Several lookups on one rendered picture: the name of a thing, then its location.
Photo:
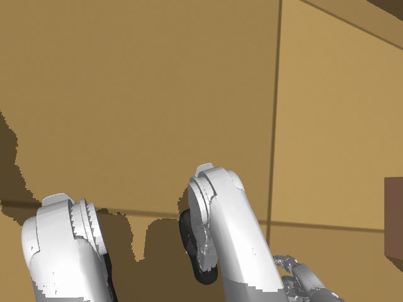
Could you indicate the left robot foot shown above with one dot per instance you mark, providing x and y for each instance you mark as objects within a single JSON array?
[{"x": 110, "y": 283}]

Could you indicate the right robot foot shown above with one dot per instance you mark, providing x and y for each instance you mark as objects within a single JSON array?
[{"x": 189, "y": 242}]

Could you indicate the right robot hand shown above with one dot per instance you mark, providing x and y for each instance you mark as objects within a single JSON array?
[{"x": 304, "y": 282}]

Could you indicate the right robot arm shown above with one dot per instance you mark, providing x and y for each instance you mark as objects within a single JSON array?
[{"x": 325, "y": 295}]

